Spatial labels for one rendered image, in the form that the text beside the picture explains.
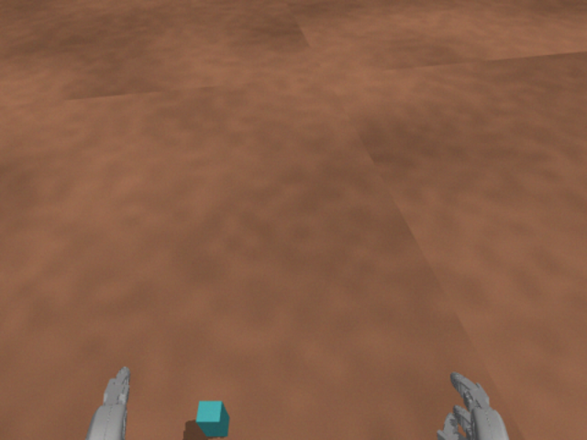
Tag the carton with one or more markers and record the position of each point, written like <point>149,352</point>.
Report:
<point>212,418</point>

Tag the left robot hand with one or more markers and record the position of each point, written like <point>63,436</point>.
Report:
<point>110,419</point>

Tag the right robot hand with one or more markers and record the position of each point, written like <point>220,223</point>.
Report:
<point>480,422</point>

